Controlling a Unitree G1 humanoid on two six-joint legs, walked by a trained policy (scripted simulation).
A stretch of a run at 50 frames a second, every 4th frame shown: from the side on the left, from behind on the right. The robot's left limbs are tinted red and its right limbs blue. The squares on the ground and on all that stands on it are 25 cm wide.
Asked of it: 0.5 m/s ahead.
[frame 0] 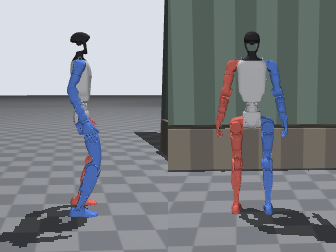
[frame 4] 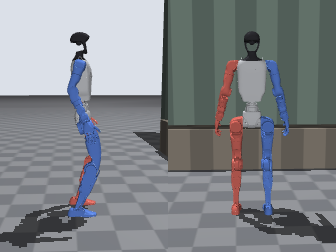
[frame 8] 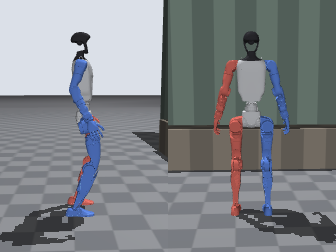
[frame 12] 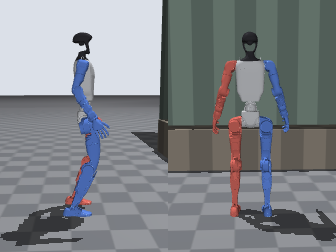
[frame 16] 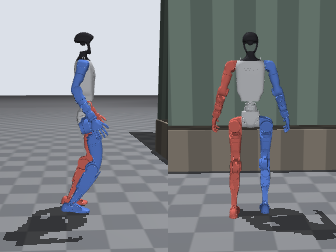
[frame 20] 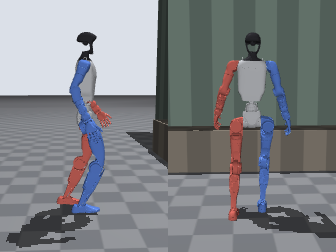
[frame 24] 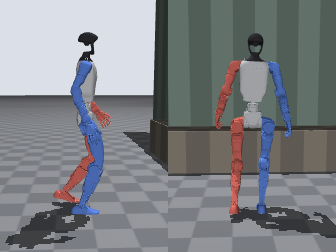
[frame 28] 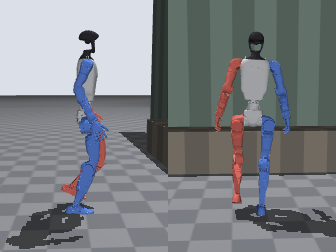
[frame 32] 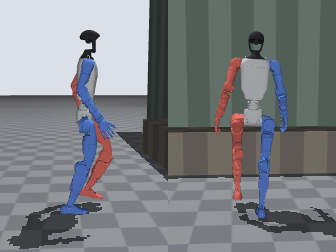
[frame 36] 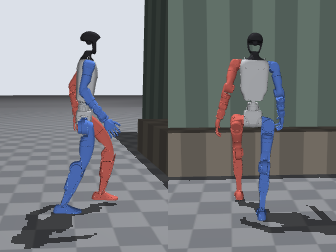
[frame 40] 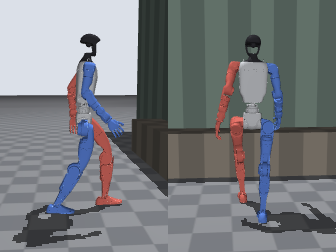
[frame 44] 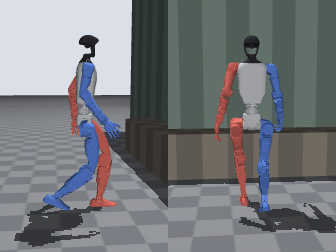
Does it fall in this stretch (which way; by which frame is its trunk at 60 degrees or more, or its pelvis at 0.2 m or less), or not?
no
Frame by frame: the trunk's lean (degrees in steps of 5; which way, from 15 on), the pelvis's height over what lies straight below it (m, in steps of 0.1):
0: 0, 0.8
4: 5, 0.8
8: 5, 0.8
12: 5, 0.8
16: 0, 0.8
20: 0, 0.8
24: 5, 0.8
28: 5, 0.8
32: 5, 0.8
36: 5, 0.8
40: 5, 0.8
44: 5, 0.7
